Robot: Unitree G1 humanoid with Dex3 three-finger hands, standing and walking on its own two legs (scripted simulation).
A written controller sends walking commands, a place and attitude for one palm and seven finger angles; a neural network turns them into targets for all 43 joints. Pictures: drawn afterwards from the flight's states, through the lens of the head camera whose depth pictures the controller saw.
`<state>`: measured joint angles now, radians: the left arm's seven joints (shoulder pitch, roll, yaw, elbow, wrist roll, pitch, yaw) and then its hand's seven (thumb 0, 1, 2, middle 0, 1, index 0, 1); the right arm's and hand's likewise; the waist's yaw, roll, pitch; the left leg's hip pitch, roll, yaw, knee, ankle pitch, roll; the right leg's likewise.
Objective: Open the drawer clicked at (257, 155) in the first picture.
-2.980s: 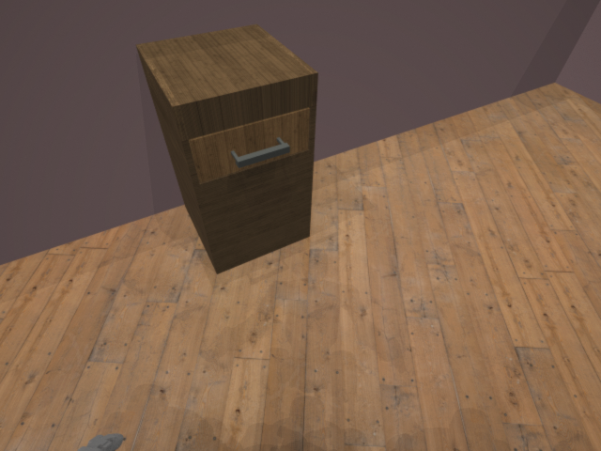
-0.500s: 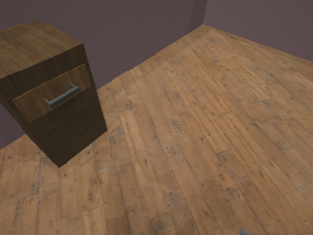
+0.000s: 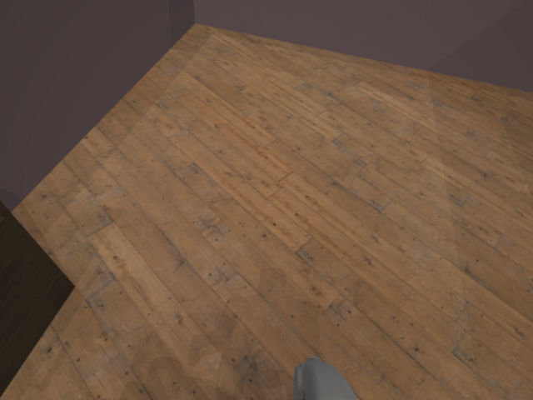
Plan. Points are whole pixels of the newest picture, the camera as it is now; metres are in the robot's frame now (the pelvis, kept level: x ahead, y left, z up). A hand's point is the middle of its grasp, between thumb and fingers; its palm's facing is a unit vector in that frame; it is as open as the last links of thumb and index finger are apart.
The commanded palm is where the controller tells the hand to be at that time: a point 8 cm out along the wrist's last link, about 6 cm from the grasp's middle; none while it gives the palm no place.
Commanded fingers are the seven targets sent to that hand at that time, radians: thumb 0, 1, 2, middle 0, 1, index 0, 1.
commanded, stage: walk to a spot facing it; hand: left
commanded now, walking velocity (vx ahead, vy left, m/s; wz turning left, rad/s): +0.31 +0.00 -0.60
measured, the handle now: out of the picture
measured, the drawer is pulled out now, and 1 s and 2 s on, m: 0.00 0.00 0.00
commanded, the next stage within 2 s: turn to face it in 1.10 s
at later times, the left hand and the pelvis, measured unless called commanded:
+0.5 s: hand (175, 309) +0.30 +0.17 -0.15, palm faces -0.22 -0.93 -0.28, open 7.3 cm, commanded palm none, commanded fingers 0.00 0.90 0.90 -0.20 -0.30 -0.20 -0.30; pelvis +0.23 -0.02 +0.00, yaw -17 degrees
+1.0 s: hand (231, 196) +0.59 +0.09 -0.16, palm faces -0.50 -0.84 -0.22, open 7.4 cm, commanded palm none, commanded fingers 0.00 0.90 0.90 -0.20 -0.30 -0.20 -0.30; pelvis +0.40 -0.03 +0.00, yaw -35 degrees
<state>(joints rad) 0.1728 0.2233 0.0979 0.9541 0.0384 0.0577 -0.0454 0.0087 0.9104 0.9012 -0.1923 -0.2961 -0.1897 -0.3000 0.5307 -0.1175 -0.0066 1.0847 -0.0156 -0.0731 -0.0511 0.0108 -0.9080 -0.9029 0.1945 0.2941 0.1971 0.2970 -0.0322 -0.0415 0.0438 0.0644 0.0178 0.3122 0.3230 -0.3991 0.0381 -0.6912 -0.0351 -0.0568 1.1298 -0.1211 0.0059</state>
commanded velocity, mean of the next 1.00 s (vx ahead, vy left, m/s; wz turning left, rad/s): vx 0.18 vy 0.00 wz -0.58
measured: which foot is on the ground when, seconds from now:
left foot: down 0.00-0.16, up 0.18-0.64, down 0.66-1.00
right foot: up 0.00-0.16, down 0.18-0.66, up 0.68-1.00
